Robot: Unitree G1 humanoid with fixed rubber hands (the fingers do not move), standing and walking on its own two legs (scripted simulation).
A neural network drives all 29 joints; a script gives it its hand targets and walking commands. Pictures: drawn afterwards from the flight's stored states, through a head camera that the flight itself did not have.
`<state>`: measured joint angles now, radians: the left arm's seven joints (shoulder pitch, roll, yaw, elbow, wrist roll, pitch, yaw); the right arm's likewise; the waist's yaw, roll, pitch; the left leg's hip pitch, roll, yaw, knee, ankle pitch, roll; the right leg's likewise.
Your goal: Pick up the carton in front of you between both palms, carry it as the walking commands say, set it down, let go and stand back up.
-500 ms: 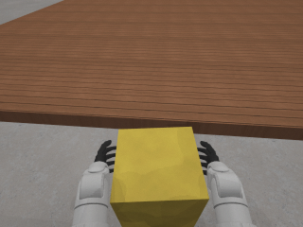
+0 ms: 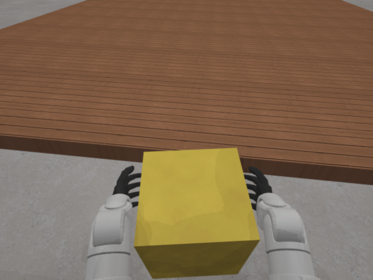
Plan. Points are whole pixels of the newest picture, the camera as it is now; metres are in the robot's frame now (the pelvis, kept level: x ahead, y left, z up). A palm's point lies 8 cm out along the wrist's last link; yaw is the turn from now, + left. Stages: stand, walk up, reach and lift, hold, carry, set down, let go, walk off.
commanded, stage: carry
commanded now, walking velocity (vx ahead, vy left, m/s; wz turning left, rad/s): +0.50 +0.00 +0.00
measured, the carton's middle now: (192, 216) +0.30 +0.00 +0.00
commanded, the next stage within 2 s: none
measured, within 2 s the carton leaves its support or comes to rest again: neither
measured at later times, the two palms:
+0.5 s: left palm (134, 134) +0.49 +0.15 +0.10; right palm (243, 133) +0.50 -0.15 +0.10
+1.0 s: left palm (140, 78) +0.84 +0.18 +0.10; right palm (217, 79) +0.82 -0.12 +0.10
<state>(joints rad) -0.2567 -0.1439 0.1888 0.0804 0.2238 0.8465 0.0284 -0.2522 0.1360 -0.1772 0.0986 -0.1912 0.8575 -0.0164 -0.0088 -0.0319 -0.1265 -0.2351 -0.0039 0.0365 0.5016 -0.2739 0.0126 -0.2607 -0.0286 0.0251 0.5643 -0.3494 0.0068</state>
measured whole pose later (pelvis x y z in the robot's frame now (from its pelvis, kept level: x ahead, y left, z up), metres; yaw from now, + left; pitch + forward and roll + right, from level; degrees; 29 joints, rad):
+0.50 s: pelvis +0.23 -0.01 +0.01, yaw +1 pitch +5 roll +0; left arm -0.17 -0.14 0.11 -0.32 0.11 1.22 0.10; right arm -0.15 0.13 -0.12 -0.34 -0.09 1.24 -0.09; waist 0.02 -0.02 -0.14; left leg -0.60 0.09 0.12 0.74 -0.23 -0.01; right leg -0.10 -0.04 -0.20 0.29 -0.28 -0.01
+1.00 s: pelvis +0.56 +0.04 +0.01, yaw -1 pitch +5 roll -1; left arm -0.19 -0.14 0.11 -0.39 0.11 1.18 0.09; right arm -0.17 0.13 -0.11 -0.38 -0.08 1.19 -0.09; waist -0.02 -0.01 -0.08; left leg -0.04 0.03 0.24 0.26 -0.30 0.03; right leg -0.63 -0.09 -0.15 0.64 -0.08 -0.01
